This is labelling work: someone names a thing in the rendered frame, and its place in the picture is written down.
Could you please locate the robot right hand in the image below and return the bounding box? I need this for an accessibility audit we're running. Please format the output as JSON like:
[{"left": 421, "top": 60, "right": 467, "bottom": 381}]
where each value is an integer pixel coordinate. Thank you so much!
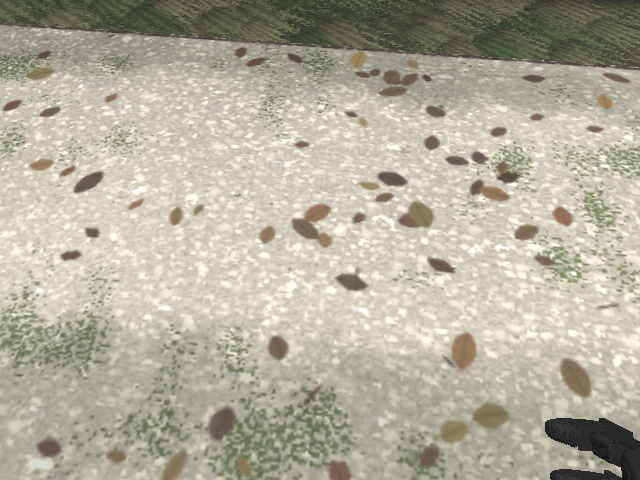
[{"left": 545, "top": 418, "right": 640, "bottom": 480}]

